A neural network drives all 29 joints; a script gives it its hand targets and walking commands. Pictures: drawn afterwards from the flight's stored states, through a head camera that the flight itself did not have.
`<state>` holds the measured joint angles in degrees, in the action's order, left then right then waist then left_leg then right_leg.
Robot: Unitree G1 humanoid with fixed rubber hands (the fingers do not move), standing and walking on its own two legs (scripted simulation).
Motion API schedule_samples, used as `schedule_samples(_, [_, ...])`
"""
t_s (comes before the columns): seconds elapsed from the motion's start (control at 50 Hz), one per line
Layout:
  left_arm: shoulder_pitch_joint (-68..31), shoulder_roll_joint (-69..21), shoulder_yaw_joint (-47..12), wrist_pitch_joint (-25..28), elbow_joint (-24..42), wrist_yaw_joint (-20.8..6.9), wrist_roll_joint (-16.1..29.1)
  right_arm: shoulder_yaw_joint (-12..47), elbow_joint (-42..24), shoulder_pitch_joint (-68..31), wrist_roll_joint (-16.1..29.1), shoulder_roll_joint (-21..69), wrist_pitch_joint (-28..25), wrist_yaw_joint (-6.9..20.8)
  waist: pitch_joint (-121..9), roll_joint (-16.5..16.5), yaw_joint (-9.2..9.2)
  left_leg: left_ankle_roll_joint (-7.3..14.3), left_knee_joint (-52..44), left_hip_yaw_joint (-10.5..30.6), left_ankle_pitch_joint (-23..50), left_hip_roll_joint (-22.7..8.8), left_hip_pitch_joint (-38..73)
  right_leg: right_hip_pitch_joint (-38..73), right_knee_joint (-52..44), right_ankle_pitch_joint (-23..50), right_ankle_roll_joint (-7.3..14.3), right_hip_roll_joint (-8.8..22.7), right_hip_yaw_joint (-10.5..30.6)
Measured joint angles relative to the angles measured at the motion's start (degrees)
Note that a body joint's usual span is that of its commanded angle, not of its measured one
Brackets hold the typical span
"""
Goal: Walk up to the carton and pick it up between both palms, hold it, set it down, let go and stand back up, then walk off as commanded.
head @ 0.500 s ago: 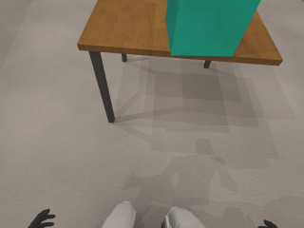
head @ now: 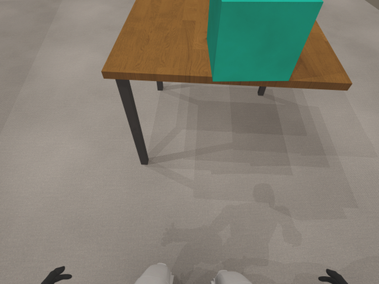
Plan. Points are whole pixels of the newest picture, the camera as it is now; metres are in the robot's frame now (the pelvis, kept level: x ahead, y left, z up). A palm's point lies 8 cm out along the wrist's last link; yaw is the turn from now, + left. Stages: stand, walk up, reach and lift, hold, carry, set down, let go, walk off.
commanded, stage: walk up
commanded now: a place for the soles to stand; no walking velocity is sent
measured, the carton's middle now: (251, 24) +0.90 -0.17 +0.08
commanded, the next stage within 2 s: none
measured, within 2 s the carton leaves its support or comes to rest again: neither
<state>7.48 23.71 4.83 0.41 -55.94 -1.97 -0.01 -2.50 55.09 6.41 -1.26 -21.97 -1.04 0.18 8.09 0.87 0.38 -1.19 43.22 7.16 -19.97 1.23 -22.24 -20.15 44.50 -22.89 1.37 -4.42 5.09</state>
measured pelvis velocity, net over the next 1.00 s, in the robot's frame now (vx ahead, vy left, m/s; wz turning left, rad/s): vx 0.25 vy -0.07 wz -0.05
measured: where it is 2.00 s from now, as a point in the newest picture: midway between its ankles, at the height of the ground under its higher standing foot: (211, 229)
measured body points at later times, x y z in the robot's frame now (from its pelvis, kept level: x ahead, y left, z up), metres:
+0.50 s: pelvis +0.12 -0.01 +0.00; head +0.12 -0.03 +0.45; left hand +0.12 +0.32 -0.10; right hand +0.19 -0.32 -0.13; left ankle +0.19 +0.12 -0.71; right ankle +0.04 -0.13 -0.71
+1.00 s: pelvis +0.25 -0.07 -0.01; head +0.24 -0.06 +0.44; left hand +0.36 +0.24 -0.12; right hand +0.28 -0.39 -0.12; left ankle +0.20 +0.09 -0.66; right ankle +0.30 -0.18 -0.71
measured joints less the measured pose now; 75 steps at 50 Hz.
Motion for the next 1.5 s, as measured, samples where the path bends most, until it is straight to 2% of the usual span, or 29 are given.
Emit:
schedule_samples(0.04, [1.0,0.0,0.0,0.0,0.0,-1.2,0.0,0.0,0.0,2.0,0.0,0.0,-0.2,0.4,-2.2,0.0,-0.01,1.3,-0.4,0.0,-5.3,-0.1,0.1,0.0,0.1,-6.1,0.0,0.0,0.0])
schedule_samples(0.08, [2.3,0.0,0.0,0.1,0.1,-1.6,0.0,0.0,0.0,3.9,0.0,0.0,-0.5,0.4,-4.0,0.0,-0.01,2.4,-2.2,0.0,-6.4,-0.4,0.8,0.0,0.2,-8.4,0.0,0.0,0.0])
schedule_samples(0.14, [4.4,0.0,0.0,1.0,0.4,-1.6,0.0,0.0,0.0,5.8,0.0,0.0,-1.0,0.4,-5.5,0.0,0.02,2.8,-4.4,0.0,0.1,-1.5,1.7,0.0,-0.4,-6.6,0.0,0.2,0.0])
schedule_samples(0.16, [5.2,0.0,0.0,1.5,0.5,-1.6,0.0,0.0,0.0,6.1,0.0,0.0,-1.0,0.4,-5.6,0.1,0.03,2.8,-3.6,0.0,1.3,-1.9,1.8,0.3,-1.4,-3.8,0.0,0.3,-0.3])
schedule_samples(0.18, [6.0,0.0,0.0,1.9,0.5,-1.6,0.0,0.0,0.0,6.5,0.0,0.0,-1.0,0.5,-5.6,0.2,0.03,2.8,-1.5,-0.1,-0.5,-2.1,1.8,0.7,-1.5,0.9,0.1,0.1,-0.5])
schedule_samples(0.2, [6.7,-0.2,0.0,2.1,0.4,-1.6,0.0,0.0,0.2,7.1,0.0,0.0,-1.0,0.3,-5.6,-0.1,0.06,2.8,2.3,-0.1,-3.5,-2.1,1.6,1.5,-1.0,2.0,0.5,-0.3,-0.9])
schedule_samples(0.26, [9.6,-0.6,0.0,2.2,0.4,-1.5,0.0,0.0,0.8,8.1,0.0,0.0,-1.0,0.1,-6.2,-0.7,0.05,2.8,12.5,-0.5,-5.7,-1.4,0.2,5.4,-1.5,-1.0,1.5,-0.7,-1.4])
schedule_samples(0.32, [11.9,-0.6,0.0,2.2,0.5,-1.1,0.0,0.0,0.7,8.0,0.0,-0.2,-1.0,0.2,-6.3,-1.9,0.03,2.8,15.4,-0.6,-3.8,-1.4,-0.9,8.8,-3.5,-1.8,1.8,-0.7,-1.4])
schedule_samples(0.38, [13.4,-0.7,0.0,2.5,0.5,-0.8,0.0,0.0,0.7,7.8,0.0,-0.2,-1.0,0.6,-6.3,-3.4,0.01,2.8,12.9,-0.6,-2.4,-1.4,-1.5,10.8,-5.0,-2.6,1.8,-0.8,-1.4])
schedule_samples(0.48, [15.1,-0.7,0.0,2.5,1.4,-0.3,0.0,0.0,0.7,6.6,0.0,-0.3,-1.1,0.7,-6.3,-5.1,-0.01,2.8,1.9,-1.0,-2.5,-1.4,-1.5,12.1,-5.2,-5.2,1.4,-0.8,-1.5])
schedule_samples(0.5, [15.3,-0.7,0.0,2.5,1.6,-0.2,0.0,0.0,0.7,6.3,0.0,-0.2,-1.3,0.7,-6.3,-5.1,0.0,2.5,0.6,-1.2,0.5,-1.5,-1.5,12.3,-5.2,-5.8,1.3,-0.7,-1.4])
schedule_samples(0.54, [15.2,-0.6,0.0,2.3,1.6,0.0,0.0,0.0,0.7,5.8,0.0,0.5,-2.4,0.7,-6.1,-2.7,-0.05,1.2,-0.7,-2.8,2.6,-0.3,-0.3,11.9,-3.3,-6.3,1.2,0.9,-0.3])
schedule_samples(0.56, [15.1,-0.8,0.0,2.3,1.8,0.0,0.0,0.0,0.5,6.0,0.0,0.5,-3.2,0.5,-6.0,-2.1,-0.09,1.0,-1.2,-3.4,2.1,-0.2,0.6,10.5,0.6,-4.6,1.2,1.0,-0.1])
schedule_samples(0.62, [13.0,-0.8,0.0,2.3,2.7,0.3,0.0,0.0,0.3,8.7,0.0,0.5,-4.2,-0.1,-6.0,-1.3,-0.08,1.3,-2.8,-3.5,0.5,-0.5,3.8,5.7,14.0,-7.6,1.2,0.3,-0.1])
schedule_samples(0.66, [10.9,-0.8,0.0,2.3,3.6,0.4,0.0,0.0,0.3,10.4,0.0,0.5,-4.2,-0.3,-6.0,-0.5,-0.05,1.5,-3.8,-3.5,0.0,-0.8,5.6,2.2,17.7,-7.2,1.2,0.4,0.0])
schedule_samples(0.76, [5.1,-0.7,0.0,2.3,5.9,-0.6,0.0,0.0,0.3,13.6,0.0,0.5,-4.2,-0.3,-5.9,3.1,-0.01,1.1,-4.7,-3.6,-1.7,-0.9,7.7,-5.7,16.2,-4.4,1.2,2.5,0.0])
schedule_samples(0.86, [1.9,-0.7,0.0,2.7,6.8,-1.6,0.0,0.0,0.1,14.4,0.0,0.6,-4.2,-0.3,-6.0,5.1,0.04,-0.1,-2.9,-3.7,-5.1,-1.6,9.2,-6.5,2.4,1.9,1.2,4.8,0.1])
schedule_samples(0.9, [1.9,-0.9,0.0,3.2,6.6,-1.6,0.0,0.0,-0.1,13.7,0.0,0.5,-4.2,-0.4,-5.3,4.1,0.05,0.0,1.7,-3.4,-7.7,-2.8,8.8,-5.3,0.1,7.1,-0.2,4.1,-0.7])
schedule_samples(0.96, [4.1,-1.2,0.0,3.4,6.1,-1.5,0.0,0.0,-0.1,12.1,0.0,0.5,-4.2,-0.4,-5.0,2.0,0.09,1.4,16.7,-3.1,-9.7,-2.3,4.7,-3.4,1.9,4.4,-1.1,2.6,-1.7])
schedule_samples(1.0, [6.0,-1.2,0.0,3.4,5.7,-1.5,0.0,0.0,-0.2,11.0,0.0,0.5,-4.2,-0.4,-5.0,1.1,0.04,1.7,21.6,-3.7,-9.7,-2.0,2.6,-1.9,1.6,3.1,-1.0,2.4,-1.7])
schedule_samples(1.06, [8.4,-1.2,0.0,3.4,5.2,-1.3,0.0,0.0,-0.3,9.6,0.0,0.5,-4.2,-0.2,-5.0,-0.5,0.0,1.7,19.6,-3.7,-9.2,-2.1,0.8,-0.7,1.4,2.1,-0.9,2.4,-1.8])
schedule_samples(1.16, [11.0,-1.2,0.0,3.0,5.2,-1.3,0.0,0.0,-0.3,7.8,0.0,0.4,-4.2,0.0,-5.0,-2.9,-0.02,1.7,5.4,-3.7,-9.8,-2.1,0.7,-0.3,1.4,0.3,-0.9,2.4,-1.8])
schedule_samples(1.18, [11.2,-1.2,0.0,2.5,5.2,-1.3,0.0,0.0,-0.3,7.7,0.0,0.5,-4.2,0.0,-5.0,-3.0,0.0,1.7,3.6,-3.8,-4.6,-1.9,0.8,-0.3,1.4,0.0,-0.9,2.5,-1.7])
schedule_samples(1.22, [11.3,-1.2,0.0,1.3,5.1,-1.2,0.0,0.0,-0.3,8.1,0.0,0.9,-4.7,-0.1,-5.1,-1.4,-0.04,1.2,2.4,-4.9,-1.6,-1.0,1.7,-0.4,2.6,-0.5,-0.8,3.4,-0.7])
schedule_samples(1.32, [8.7,-1.2,0.0,0.8,5.4,-0.7,0.0,0.0,-0.3,12.7,0.0,0.9,-5.4,-1.1,-5.2,0.6,-0.03,1.2,-0.8,-5.1,-3.4,-1.4,5.1,-3.9,13.4,-7.1,-0.7,2.9,-0.6])
schedule_samples(1.44, [2.4,-1.2,0.0,0.8,6.6,-0.7,0.0,0.0,-0.3,16.9,0.0,0.9,-5.4,-1.4,-4.7,4.8,-0.01,0.5,-1.5,-5.2,-4.9,-1.7,6.6,-8.8,12.7,-5.6,-0.7,4.5,-0.6])
schedule_samples(1.5, [0.0,-1.2,0.0,1.2,7.0,-0.9,0.0,0.0,-0.3,17.5,0.0,0.9,-5.3,-1.6,-4.6,6.0,0.02,-0.6,0.0,-5.2,-7.1,-2.3,7.2,-8.9,6.8,-0.9,-0.7,4.9,-0.6])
